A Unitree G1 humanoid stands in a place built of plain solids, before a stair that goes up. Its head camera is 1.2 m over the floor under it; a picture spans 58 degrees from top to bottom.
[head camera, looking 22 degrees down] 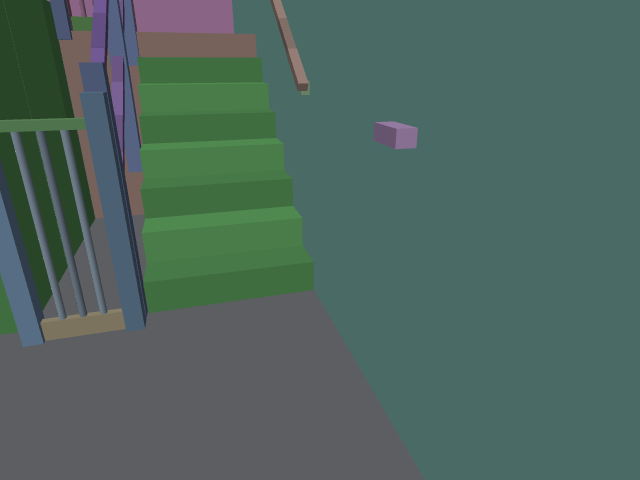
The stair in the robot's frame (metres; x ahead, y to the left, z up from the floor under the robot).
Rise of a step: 0.18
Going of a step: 0.25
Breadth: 0.90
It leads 16 degrees to the left of straight ahead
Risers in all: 8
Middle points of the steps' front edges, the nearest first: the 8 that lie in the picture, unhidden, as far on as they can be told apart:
2.08 0.47 0.18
2.31 0.54 0.36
2.55 0.60 0.54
2.79 0.67 0.72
3.02 0.74 0.90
3.26 0.81 1.07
3.50 0.88 1.25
3.73 0.95 1.43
